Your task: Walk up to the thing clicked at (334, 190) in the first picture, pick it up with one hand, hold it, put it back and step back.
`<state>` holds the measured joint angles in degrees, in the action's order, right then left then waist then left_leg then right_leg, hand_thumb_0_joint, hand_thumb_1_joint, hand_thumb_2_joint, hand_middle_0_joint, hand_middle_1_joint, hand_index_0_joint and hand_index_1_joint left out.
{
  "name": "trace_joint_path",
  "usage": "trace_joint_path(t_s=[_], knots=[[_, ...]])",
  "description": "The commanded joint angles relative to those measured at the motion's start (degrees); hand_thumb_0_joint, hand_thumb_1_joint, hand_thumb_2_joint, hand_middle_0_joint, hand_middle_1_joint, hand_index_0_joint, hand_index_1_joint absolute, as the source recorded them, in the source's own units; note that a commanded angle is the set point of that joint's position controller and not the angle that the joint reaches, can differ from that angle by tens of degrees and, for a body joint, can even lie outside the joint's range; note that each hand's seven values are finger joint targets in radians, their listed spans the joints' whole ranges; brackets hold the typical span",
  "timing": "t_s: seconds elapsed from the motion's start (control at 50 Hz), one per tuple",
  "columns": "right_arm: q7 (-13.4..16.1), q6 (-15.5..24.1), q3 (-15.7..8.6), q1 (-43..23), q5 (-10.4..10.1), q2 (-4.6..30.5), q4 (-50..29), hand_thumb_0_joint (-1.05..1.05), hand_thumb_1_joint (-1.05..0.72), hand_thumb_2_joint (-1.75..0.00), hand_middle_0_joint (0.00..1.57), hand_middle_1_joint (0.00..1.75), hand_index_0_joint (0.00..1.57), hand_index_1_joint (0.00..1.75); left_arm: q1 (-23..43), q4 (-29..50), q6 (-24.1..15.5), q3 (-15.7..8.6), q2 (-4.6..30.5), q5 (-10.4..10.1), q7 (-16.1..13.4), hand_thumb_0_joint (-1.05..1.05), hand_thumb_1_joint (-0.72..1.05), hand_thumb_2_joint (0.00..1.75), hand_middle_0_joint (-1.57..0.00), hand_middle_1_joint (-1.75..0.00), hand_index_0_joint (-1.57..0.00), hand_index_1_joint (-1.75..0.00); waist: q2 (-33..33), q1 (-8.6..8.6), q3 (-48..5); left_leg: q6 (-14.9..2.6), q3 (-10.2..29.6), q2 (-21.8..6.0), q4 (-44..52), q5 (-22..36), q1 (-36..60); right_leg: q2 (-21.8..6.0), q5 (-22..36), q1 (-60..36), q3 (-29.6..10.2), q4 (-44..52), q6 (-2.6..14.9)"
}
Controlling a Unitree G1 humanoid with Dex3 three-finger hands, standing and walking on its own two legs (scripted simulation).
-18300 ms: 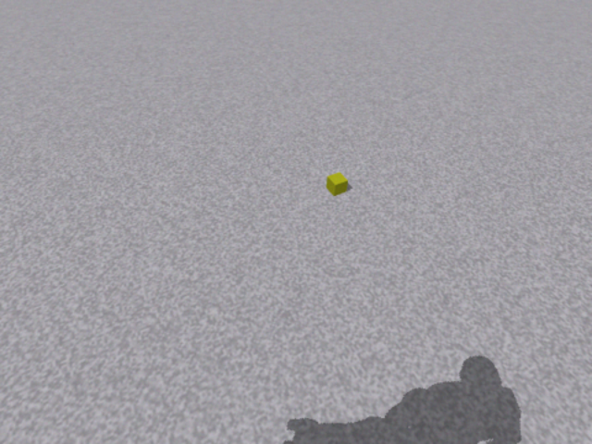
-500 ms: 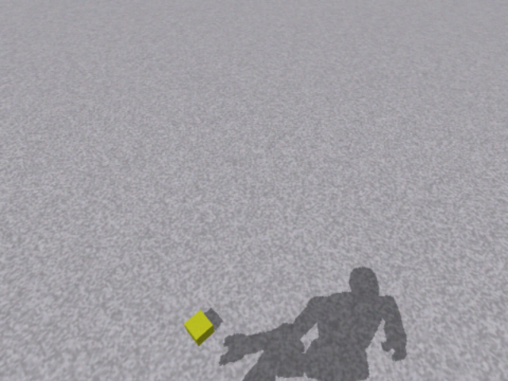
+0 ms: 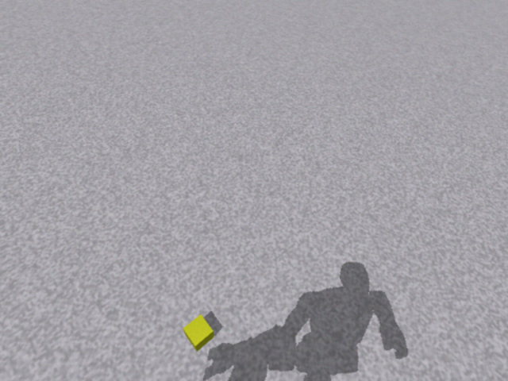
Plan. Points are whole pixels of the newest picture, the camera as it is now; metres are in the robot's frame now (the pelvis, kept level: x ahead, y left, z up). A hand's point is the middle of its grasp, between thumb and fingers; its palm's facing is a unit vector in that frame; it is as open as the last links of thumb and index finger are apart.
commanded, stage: walk up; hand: left
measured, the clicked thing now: (198, 332) +0.40 +0.16 -0.73
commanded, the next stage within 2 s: none
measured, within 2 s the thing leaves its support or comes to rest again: neither
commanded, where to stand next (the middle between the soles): +0.01 -0.05 m, yaw -6 degrees
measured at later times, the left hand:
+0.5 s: hand out of the picture +0.11 +0.22 -0.13, palm faces -0.06 -0.89 -0.45, open 7.3 cm
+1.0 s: hand out of the picture -0.01 +0.23 -0.15, palm faces +0.00 -0.92 -0.39, open 7.4 cm
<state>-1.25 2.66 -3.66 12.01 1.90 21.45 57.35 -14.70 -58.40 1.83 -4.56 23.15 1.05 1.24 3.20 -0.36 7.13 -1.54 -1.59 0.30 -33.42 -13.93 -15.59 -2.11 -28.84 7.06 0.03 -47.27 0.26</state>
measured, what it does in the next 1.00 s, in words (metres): steps on the spot: right foot, then left foot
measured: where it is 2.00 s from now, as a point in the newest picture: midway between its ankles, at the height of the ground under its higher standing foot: outside the picture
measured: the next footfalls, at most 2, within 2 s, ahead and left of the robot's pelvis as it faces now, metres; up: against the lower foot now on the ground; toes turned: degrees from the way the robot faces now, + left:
right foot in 0.32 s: +0.10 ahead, -0.15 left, +0.00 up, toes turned -1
left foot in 0.72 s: -0.04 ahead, +0.09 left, +0.00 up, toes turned +0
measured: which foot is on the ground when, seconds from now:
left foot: down 0.00-0.36, up 0.38-0.70, down 0.72-1.00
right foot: up 0.00-0.30, down 0.32-0.76, up 0.78-0.94, down 0.96-1.00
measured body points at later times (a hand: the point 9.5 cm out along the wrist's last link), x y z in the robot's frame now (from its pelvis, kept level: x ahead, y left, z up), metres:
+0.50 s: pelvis -0.01 -0.05 +0.00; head +0.07 -0.09 +0.44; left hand +0.11 +0.26 -0.10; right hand +0.12 -0.35 -0.15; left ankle -0.04 +0.12 -0.62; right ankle +0.06 -0.15 -0.73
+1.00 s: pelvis -0.04 -0.04 +0.00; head -0.01 -0.05 +0.45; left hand -0.01 +0.28 -0.13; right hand +0.05 -0.36 -0.12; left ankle -0.08 +0.08 -0.73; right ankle -0.03 -0.16 -0.73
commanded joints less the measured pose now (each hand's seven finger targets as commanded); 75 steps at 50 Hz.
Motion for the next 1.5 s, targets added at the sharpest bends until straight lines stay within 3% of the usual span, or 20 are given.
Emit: trace_joint_path(t_s=[0.0, 0.2, 0.3, 0.36, 0.44, 0.6, 0.68, 0.72, 0.76, 0.82, 0.92, 0.94, 0.98, 1.02, 1.22, 1.26, 1.3, 1.34, 1.4, 1.48], knots=[[2.6, 1.2, -3.2, 0.1, -0.8, 15.8, -5.7, 0.00, -0.90, -0.90, 0.20, 0.30, 0.20, 0.30, -0.9, 6.2, -0.9, -0.8, 9.3, -1.8, -1.3, 0.00, 0.90, 0.90, -0.20, -0.30, -0.20, -0.30, -9.9, -0.01, -7.0, -11.01, 20.4, -17.5, 15.2, 19.1, 10.4, 0.8, -1.8, 15.2, -8.9, -16.6, 2.81], [3.4, -3.3, -2.3, -4.7, -1.6, 13.2, -9.6, 0.00, -0.90, -0.90, 0.20, 0.30, 0.20, 0.30, -0.1, 7.5, 0.2, -0.1, 8.6, -2.3, -2.9, 0.00, 0.90, 0.90, -0.20, -0.30, -0.20, -0.30, -15.9, 0.81, -7.7, -9.66, 5.2, -12.5, 4.3, 45.7, 7.5, 2.0, 6.0, 12.4, -0.1, 0.6, -0.90], [2.8, -5.7, -1.9, -6.9, -3.2, 11.1, -11.6, 0.00, -0.90, -0.90, 0.20, 0.30, 0.20, 0.30, -2.2, 7.6, -0.6, -1.9, 11.2, -0.2, -2.7, 0.00, 0.90, 0.90, -0.20, -0.30, -0.20, -0.30, -4.5, -1.51, -11.2, -3.99, 4.8, -7.8, -9.4, 16.8, -0.2, -1.5, 31.5, 2.4, -3.3, 18.3, 2.27], [3.8, -7.6, -1.9, -2.8, -2.8, 10.1, -11.6, 0.00, -0.90, -0.90, 0.20, 0.30, 0.20, 0.30, 4.2, 13.1, -1.2, -2.7, 18.3, 0.8, -2.9, 0.00, 0.90, 0.90, -0.20, -0.30, -0.20, -0.30, 11.7, -1.07, -8.5, 0.21, 9.3, 5.0, -38.3, -27.7, -6.5, -22.2, 49.1, 10.8, -30.6, 26.2, 17.97], [3.3, -7.3, -2.5, -0.3, -3.5, 11.5, -10.1, 0.00, -0.90, -0.90, 0.20, 0.30, 0.20, 0.30, 8.7, 16.0, -0.8, -2.6, 12.0, 0.6, -3.3, 0.00, 0.90, 0.90, -0.20, -0.30, -0.20, -0.30, 5.8, 0.53, -8.7, 1.93, 12.7, 7.1, -46.2, -16.6, -11.1, -11.2, 42.2, 7.6, -13.1, 21.3, 11.64], [2.6, -3.7, -1.0, -1.6, -1.3, 11.4, -9.9, 0.00, -0.90, -0.90, 0.20, 0.30, 0.20, 0.30, 2.0, 16.0, -0.6, -3.5, 11.2, 1.9, -2.6, 0.00, 0.90, 0.90, -0.20, -0.30, -0.20, -0.30, 11.2, -4.68, -14.5, 3.71, 4.7, 1.5, -9.5, -19.9, -9.4, -9.9, 2.0, -8.0, -14.1, 24.7, 12.29], [1.9, -3.1, -1.7, 5.3, 0.1, 10.7, -4.9, 0.00, -0.90, -0.90, 0.20, 0.30, 0.20, 0.30, 4.3, 14.9, 0.3, -3.1, 13.0, 0.3, -1.5, 0.00, 0.90, 0.90, -0.20, -0.30, -0.20, -0.30, 5.7, -0.11, -7.4, -0.86, 1.6, 1.3, 11.8, -5.8, 10.2, -10.3, 0.7, 11.5, -13.0, 23.7, 6.83], [1.6, -3.2, -2.7, 0.2, 1.7, 15.8, -7.1, 0.00, -0.90, -0.90, 0.20, 0.30, 0.20, 0.30, 3.9, 14.8, -0.3, -1.4, 8.0, -0.7, -1.6, 0.00, 0.90, 0.90, -0.20, -0.30, -0.20, -0.30, -14.2, -0.58, -3.2, -6.86, 26.9, -13.2, 20.1, -15.5, 8.4, -0.7, -0.2, 24.6, -5.7, 7.8, 0.32], [1.4, -2.6, -2.5, -8.2, 0.9, 17.5, -9.9, 0.00, -0.90, -0.90, 0.20, 0.30, 0.20, 0.30, 9.6, 13.4, -1.2, -3.6, 12.4, -0.6, -2.2, 0.00, 0.90, 0.90, -0.20, -0.30, -0.20, -0.30, -15.4, 0.46, 5.5, -14.50, 30.1, -21.3, 24.0, -24.5, -19.0, 2.0, -0.9, 10.3, -6.4, -9.3, 0.64], [1.5, -1.8, -0.5, -10.6, 1.3, 11.3, -10.8, 0.00, -0.90, -0.90, 0.20, 0.30, 0.20, 0.30, 2.8, 10.5, -2.2, -1.9, 8.2, -1.7, -1.6, 0.00, 0.90, 0.90, -0.20, -0.30, -0.20, -0.30, -14.7, -2.70, 2.2, -8.73, 11.3, -10.1, 15.7, 2.5, -5.5, 4.6, 2.6, 13.5, -5.3, -4.4, 1.44], [0.0, -3.6, -2.9, -1.5, 1.0, 14.9, -10.4, 0.00, -0.90, -0.90, 0.20, 0.30, 0.20, 0.30, -1.1, 8.7, -5.1, -1.5, 9.1, -0.2, -2.2, 0.00, 0.90, 0.90, -0.20, -0.30, -0.20, -0.30, -15.4, 1.05, -5.6, -7.41, 8.1, -7.3, 3.6, 2.2, 10.4, 5.6, 9.1, 7.4, 3.9, 24.3, 0.42], [-0.1, -3.9, -2.6, -1.0, 0.5, 13.6, -11.0, 0.00, -0.90, -0.90, 0.20, 0.30, 0.20, 0.30, -4.7, 7.5, -5.8, -1.9, 10.3, -0.1, -2.7, 0.00, 0.90, 0.90, -0.20, -0.30, -0.20, -0.30, -11.9, -0.23, -7.9, -6.41, 6.4, -6.2, -2.9, 5.4, 8.5, 4.1, 13.3, 0.5, 1.5, 29.8, 1.03], [-0.5, -3.6, -0.9, -1.2, -0.4, 8.6, -14.6, 0.00, -0.90, -0.90, 0.20, 0.30, 0.20, 0.30, -10.0, 6.6, -7.1, -4.1, 18.7, 0.8, -3.5, 0.00, 0.90, 0.90, -0.20, -0.30, -0.20, -0.30, 6.6, -2.27, -9.0, -1.27, 2.9, 2.5, -20.3, -16.6, -19.8, -14.6, 16.9, -18.3, -31.3, 30.4, 8.37], [0.5, -3.7, -2.9, -3.9, 0.7, 14.0, -14.3, 0.00, -0.90, -0.90, 0.20, 0.30, 0.20, 0.30, -7.5, 8.4, -6.9, -4.3, 20.3, 0.4, -3.3, 0.00, 0.90, 0.90, -0.20, -0.30, -0.20, -0.30, 1.3, -2.61, -1.9, -1.02, 8.8, -3.6, -24.9, -19.9, -20.0, -23.1, 11.4, -5.0, -38.6, 31.4, 18.11], [0.2, -2.4, -2.7, -1.4, -2.3, 9.7, -10.7, 0.00, -0.90, -0.90, 0.20, 0.30, 0.20, 0.30, 1.2, 13.1, -4.4, -0.8, 13.5, -0.3, -2.5, 0.00, 0.90, 0.90, -0.20, -0.30, -0.20, -0.30, 11.1, 1.00, -4.3, 1.85, -0.9, 0.5, -3.6, 3.5, 3.6, -4.7, 42.1, 11.5, -4.4, 15.7, 8.40], [2.0, -2.1, -3.5, 4.6, -2.1, 11.6, -7.8, 0.00, -0.90, -0.90, 0.20, 0.30, 0.20, 0.30, 3.1, 15.5, -1.9, -0.4, 11.2, -0.9, -2.4, 0.00, 0.90, 0.90, -0.20, -0.30, -0.20, -0.30, 6.5, 3.45, -5.0, 2.12, -2.6, 2.1, 3.0, 13.4, 9.8, -0.2, 29.1, 16.5, -3.8, 5.6, 5.20], [3.3, -1.3, -4.7, 8.0, -0.8, 19.1, -7.9, 0.00, -0.90, -0.90, 0.20, 0.30, 0.20, 0.30, -1.2, 16.6, -0.2, 0.1, 7.4, -1.2, -2.6, 0.00, 0.90, 0.90, -0.20, -0.30, -0.20, -0.30, -11.3, 3.41, -8.7, -4.46, 21.0, -18.1, 9.6, 28.9, 10.3, 6.9, -1.3, 22.1, -5.3, -10.2, 1.89], [4.0, -1.4, -5.9, 0.7, -1.8, 23.3, -10.5, 0.00, -0.90, -0.90, 0.20, 0.30, 0.20, 0.30, -4.2, 14.0, 1.9, -1.1, 11.8, -0.7, -3.4, 0.00, 0.90, 0.90, -0.20, -0.30, -0.20, -0.30, -11.2, 1.36, -8.8, -15.33, 34.8, -28.2, 14.9, 13.6, -0.4, 5.4, -7.8, 18.2, -11.1, -26.0, 1.53], [4.6, -1.0, -4.1, -4.8, -1.1, 17.0, -12.8, 0.00, -0.90, -0.90, 0.20, 0.30, 0.20, 0.30, -7.2, 11.8, 1.9, -2.4, 12.7, -1.0, -2.5, 0.00, 0.90, 0.90, -0.20, -0.30, -0.20, -0.30, -10.9, -1.74, -8.0, -10.32, 17.6, -17.7, 9.1, 16.1, 0.0, 4.0, -0.9, 20.7, -12.9, -28.9, 1.54], [5.0, -0.5, -4.6, -0.6, -0.7, 17.9, -11.8, 0.00, -0.90, -0.90, 0.20, 0.30, 0.20, 0.30, -5.3, 14.0, 2.6, -3.2, 11.9, 0.2, -0.1, 0.00, 0.90, 0.90, -0.20, -0.30, -0.20, -0.30, -13.8, -0.40, -10.4, -9.60, 15.9, -15.5, 9.5, 0.4, 3.5, 3.5, 2.6, 20.5, -10.0, -19.9, -0.07]])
